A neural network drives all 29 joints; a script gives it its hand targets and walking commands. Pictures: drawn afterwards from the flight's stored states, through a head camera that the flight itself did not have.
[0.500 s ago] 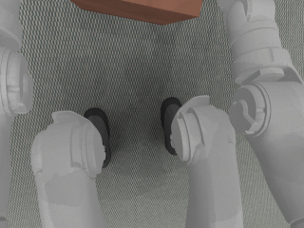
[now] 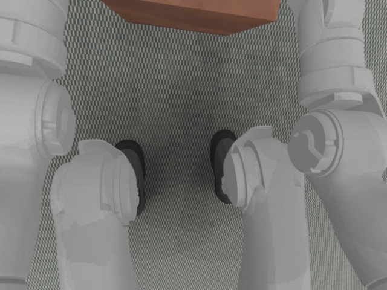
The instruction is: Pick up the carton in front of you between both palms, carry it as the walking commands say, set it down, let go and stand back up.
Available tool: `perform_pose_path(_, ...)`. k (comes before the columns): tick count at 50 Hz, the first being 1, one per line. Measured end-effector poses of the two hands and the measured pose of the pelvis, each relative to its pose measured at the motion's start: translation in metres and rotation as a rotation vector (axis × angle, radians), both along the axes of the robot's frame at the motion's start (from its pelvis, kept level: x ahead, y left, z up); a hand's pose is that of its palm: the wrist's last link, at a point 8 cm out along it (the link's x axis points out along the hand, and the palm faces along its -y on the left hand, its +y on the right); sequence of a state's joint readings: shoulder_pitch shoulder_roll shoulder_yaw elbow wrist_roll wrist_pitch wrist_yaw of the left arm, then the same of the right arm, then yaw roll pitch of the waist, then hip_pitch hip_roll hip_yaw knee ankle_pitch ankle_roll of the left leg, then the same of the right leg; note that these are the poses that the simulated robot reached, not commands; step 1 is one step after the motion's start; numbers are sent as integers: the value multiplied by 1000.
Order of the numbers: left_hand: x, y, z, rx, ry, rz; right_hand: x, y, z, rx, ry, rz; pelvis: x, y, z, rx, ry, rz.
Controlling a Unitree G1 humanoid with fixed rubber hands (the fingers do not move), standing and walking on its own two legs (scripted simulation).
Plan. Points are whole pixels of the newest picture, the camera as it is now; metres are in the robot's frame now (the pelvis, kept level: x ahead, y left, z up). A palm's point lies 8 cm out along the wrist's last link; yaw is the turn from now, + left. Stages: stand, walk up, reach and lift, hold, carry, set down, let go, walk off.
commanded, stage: reach and lift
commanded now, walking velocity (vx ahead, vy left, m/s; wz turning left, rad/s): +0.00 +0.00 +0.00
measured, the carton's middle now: out of the picture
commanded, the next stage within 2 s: none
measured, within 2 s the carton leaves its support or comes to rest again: neither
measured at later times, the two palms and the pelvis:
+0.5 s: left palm out of the picture +0.52 +0.15 +0.03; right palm out of the picture +0.50 -0.15 +0.03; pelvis -0.02 -0.01 +0.10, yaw +3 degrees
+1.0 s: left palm out of the picture +0.47 +0.15 +0.18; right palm out of the picture +0.46 -0.14 +0.19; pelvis +0.01 -0.01 +0.22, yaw +4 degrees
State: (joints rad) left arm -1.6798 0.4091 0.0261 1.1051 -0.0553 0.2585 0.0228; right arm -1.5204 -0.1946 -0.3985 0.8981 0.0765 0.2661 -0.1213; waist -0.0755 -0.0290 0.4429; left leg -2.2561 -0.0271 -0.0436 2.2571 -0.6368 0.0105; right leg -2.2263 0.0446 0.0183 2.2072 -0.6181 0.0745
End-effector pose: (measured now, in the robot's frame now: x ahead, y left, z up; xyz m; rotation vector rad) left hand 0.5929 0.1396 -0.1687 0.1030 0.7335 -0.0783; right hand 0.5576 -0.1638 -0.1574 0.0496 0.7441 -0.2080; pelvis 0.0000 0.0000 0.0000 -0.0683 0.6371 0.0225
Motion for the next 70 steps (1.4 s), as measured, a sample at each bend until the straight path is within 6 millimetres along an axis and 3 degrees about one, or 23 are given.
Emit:
perform_pose_path(5,-10,1,29,16,-27,52,-7,7,31,-19,-29,-40,1,-3,9,5,27,11)
perform_pose_path(13,-37,13,129,-9,-45,117,-33,19,115,10,-54,-19,-5,-11,46,16,91,31)
perform_pose_path(17,-53,15,165,-7,-30,128,-47,21,149,3,-40,-3,-12,-13,69,14,108,40)
perform_pose_path(23,-68,10,195,-10,-31,129,-61,16,181,-3,-41,-3,-23,-14,95,12,118,42)
perform_pose_path(30,-74,7,222,-25,-53,142,-63,13,212,-1,-64,-5,-23,-14,116,19,126,37)
perform_pose_path(45,-110,17,315,-41,-39,202,-82,22,309,-4,-52,44,6,-11,190,27,79,47)
perform_pose_path(70,-173,16,467,-46,-48,271,-128,21,460,4,-60,100,42,-12,321,61,-196,49)
